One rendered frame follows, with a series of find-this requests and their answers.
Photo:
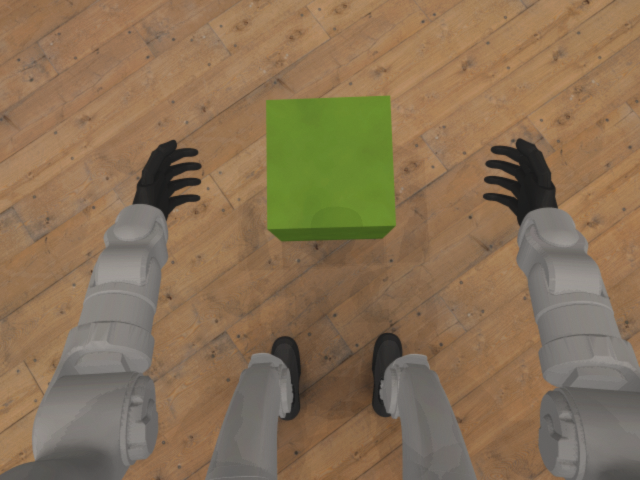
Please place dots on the right robot forearm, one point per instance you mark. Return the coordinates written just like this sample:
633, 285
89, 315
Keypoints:
581, 343

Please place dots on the right robot hand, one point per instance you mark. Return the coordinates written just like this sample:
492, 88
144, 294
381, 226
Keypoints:
533, 188

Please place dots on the robot left foot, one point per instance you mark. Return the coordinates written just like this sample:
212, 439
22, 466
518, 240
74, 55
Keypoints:
286, 349

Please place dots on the carton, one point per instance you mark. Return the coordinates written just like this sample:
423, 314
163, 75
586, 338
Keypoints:
330, 172

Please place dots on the left robot upper arm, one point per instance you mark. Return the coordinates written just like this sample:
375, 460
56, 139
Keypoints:
93, 427

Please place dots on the robot right shin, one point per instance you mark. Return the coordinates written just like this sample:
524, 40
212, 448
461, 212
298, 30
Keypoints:
410, 358

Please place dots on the left robot hand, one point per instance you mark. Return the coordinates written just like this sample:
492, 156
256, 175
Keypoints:
155, 186

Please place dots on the right robot upper arm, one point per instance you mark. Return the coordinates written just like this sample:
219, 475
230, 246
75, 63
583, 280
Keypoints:
590, 434

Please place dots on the left robot forearm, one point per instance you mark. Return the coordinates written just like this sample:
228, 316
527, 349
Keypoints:
114, 329

